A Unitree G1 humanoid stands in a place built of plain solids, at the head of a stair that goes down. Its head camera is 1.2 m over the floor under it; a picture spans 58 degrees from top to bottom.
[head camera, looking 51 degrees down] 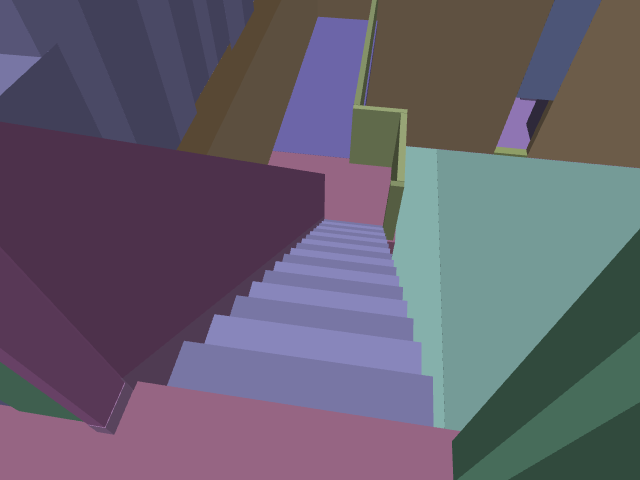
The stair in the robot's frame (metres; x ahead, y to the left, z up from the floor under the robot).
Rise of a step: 0.21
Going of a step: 0.23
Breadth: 0.87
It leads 9 degrees to the right of straight ahead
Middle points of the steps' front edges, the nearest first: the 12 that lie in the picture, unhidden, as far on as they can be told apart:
0.40 0.09 0.00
0.62 0.05 -0.21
0.85 0.02 -0.42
1.07 -0.02 -0.63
1.29 -0.05 -0.84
1.52 -0.08 -1.05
1.74 -0.12 -1.26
1.97 -0.15 -1.48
2.19 -0.18 -1.69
2.42 -0.22 -1.90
2.64 -0.25 -2.11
2.87 -0.29 -2.32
